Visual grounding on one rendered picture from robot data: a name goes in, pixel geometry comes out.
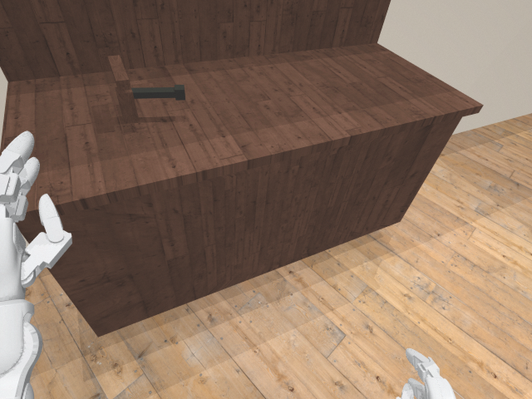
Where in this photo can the robot right hand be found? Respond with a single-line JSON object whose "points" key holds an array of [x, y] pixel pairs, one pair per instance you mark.
{"points": [[435, 387]]}

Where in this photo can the counter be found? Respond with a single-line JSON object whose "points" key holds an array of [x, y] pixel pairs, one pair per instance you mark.
{"points": [[298, 133]]}

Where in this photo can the left robot forearm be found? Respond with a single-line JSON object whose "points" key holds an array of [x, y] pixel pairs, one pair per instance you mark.
{"points": [[20, 348]]}

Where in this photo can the robot left hand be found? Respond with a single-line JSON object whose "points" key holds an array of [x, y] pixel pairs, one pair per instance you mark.
{"points": [[17, 175]]}

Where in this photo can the tap lever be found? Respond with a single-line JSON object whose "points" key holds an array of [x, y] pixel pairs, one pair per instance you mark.
{"points": [[177, 92]]}

